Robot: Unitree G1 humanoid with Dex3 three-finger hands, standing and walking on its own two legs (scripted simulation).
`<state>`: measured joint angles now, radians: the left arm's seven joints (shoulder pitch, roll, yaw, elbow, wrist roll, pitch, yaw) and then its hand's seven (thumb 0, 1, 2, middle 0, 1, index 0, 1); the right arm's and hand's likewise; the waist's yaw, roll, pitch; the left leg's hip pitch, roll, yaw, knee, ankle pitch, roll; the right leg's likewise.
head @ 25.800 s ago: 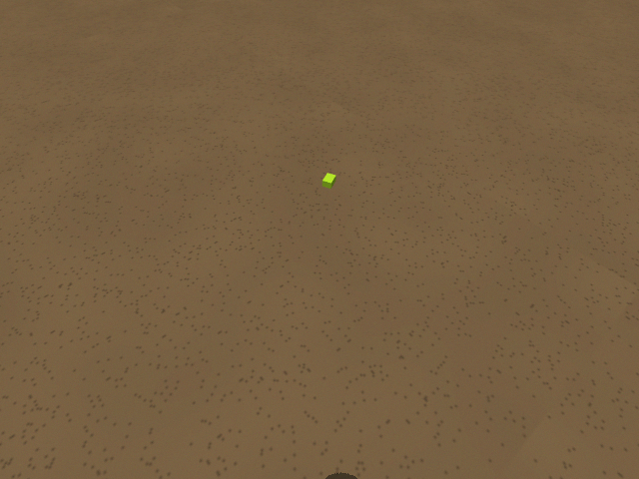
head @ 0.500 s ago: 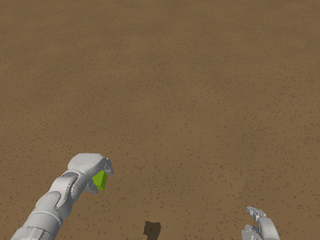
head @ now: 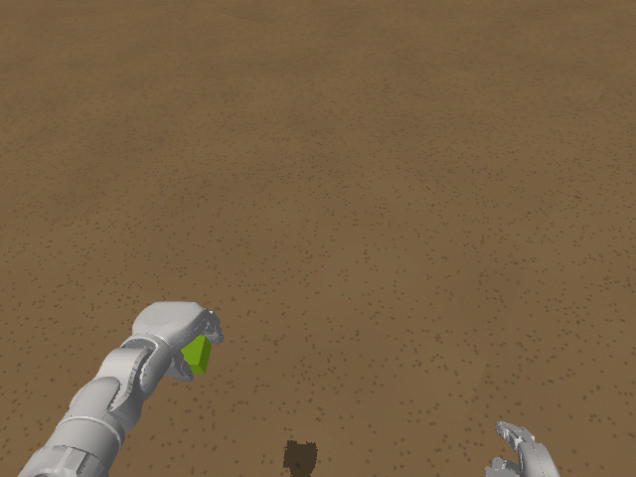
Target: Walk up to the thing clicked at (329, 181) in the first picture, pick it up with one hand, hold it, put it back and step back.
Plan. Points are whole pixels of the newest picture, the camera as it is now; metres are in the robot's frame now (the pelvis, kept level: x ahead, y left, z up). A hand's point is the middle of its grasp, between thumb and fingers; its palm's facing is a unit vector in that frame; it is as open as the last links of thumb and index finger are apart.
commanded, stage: crouch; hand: left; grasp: from above
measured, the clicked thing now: (185, 354) +0.31 +0.22 -0.07
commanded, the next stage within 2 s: lower in 1.94 s
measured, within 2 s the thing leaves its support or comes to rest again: neither
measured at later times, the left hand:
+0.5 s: hand (207, 382) +0.32 +0.23 -0.22, palm faces -0.40 +0.10 -0.91, open 6.6 cm
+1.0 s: hand (232, 406) +0.35 +0.24 -0.45, palm faces -0.47 +0.06 -0.88, open 5.8 cm
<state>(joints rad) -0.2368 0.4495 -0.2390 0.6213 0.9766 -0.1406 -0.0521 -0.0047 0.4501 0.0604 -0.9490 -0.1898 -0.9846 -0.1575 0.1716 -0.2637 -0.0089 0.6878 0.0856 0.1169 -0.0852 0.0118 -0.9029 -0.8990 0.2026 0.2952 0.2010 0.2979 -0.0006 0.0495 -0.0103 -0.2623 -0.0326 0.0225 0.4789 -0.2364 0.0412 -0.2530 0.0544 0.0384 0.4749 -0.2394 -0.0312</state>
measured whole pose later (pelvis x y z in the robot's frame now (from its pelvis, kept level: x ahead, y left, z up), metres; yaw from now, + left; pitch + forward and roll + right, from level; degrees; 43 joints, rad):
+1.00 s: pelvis -0.08 +0.01 -0.30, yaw -1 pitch +38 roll -5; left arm -0.79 0.55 -0.06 1.28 1.28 -0.25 0.36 -0.06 0.50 0.08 -0.93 -0.22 -1.13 -0.19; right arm 0.21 -0.25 -0.02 0.74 -0.06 -0.03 0.05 0.01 -0.89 -0.90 0.21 0.30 0.20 0.30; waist -0.17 0.03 -0.21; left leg -1.96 -0.03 0.00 1.93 -0.63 0.07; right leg -1.90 0.04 -0.10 1.89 -0.65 -0.03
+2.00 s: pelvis -0.08 +0.00 -0.42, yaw -6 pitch +36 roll -8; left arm -0.92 0.72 0.04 1.44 1.33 -0.30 0.45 -0.06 0.57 0.00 -0.90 -0.24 -1.16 -0.18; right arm 0.14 -0.26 0.07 0.74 -0.15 -0.06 0.13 0.00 -0.91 -0.90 0.20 0.30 0.20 0.30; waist -0.22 -0.02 -0.07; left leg -2.29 0.02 -0.05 2.35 -0.70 0.07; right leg -2.22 0.05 -0.19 2.26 -0.69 -0.06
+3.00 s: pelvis -0.08 +0.00 -0.47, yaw -12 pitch +30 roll -12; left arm -0.92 0.91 0.15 1.60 1.39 -0.35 0.58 -0.07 0.56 0.00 -0.92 -0.22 -1.19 -0.17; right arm 0.12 -0.29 0.19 0.70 -0.23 -0.15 0.20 0.00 -0.91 -0.90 0.20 0.30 0.20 0.30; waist -0.30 -0.11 0.09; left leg -2.37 0.04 -0.14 2.55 -0.74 0.07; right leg -2.27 0.06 -0.30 2.40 -0.68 -0.07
